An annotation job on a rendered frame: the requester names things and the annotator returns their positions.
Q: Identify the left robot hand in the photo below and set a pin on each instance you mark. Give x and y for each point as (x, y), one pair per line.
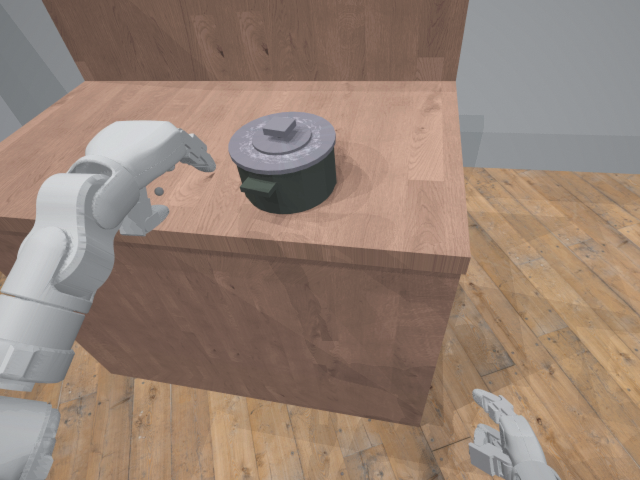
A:
(148, 149)

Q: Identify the left robot upper arm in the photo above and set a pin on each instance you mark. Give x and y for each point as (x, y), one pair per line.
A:
(27, 438)

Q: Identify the table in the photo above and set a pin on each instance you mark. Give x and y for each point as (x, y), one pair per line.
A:
(342, 307)

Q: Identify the knob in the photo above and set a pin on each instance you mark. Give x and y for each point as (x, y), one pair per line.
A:
(279, 127)

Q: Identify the pot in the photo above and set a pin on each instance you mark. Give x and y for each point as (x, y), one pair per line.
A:
(292, 192)

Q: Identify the robot left forearm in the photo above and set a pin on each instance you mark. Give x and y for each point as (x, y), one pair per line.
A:
(61, 263)

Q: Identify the lid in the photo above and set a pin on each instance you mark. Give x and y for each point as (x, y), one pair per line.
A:
(309, 142)

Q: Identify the right robot hand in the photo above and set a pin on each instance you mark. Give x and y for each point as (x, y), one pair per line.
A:
(494, 452)

